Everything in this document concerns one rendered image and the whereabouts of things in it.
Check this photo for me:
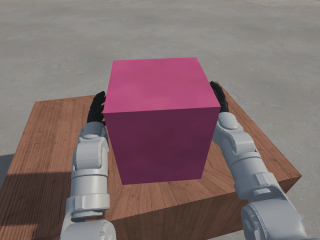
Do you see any right robot forearm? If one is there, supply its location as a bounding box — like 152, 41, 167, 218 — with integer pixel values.
212, 112, 307, 235

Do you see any robot right upper arm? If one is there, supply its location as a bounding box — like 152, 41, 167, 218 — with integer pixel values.
241, 197, 320, 240

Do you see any carton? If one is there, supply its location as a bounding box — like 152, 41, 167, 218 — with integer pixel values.
103, 57, 221, 185

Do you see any left robot forearm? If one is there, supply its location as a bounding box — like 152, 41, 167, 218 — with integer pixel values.
59, 121, 110, 240

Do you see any robot right hand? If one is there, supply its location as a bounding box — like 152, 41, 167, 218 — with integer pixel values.
210, 81, 229, 113

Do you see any robot left upper arm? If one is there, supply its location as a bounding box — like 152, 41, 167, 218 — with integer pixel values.
60, 219, 117, 240

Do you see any robot left hand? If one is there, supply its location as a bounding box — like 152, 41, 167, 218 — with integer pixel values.
87, 91, 106, 126

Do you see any pedestal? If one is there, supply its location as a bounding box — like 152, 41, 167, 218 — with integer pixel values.
0, 81, 302, 240

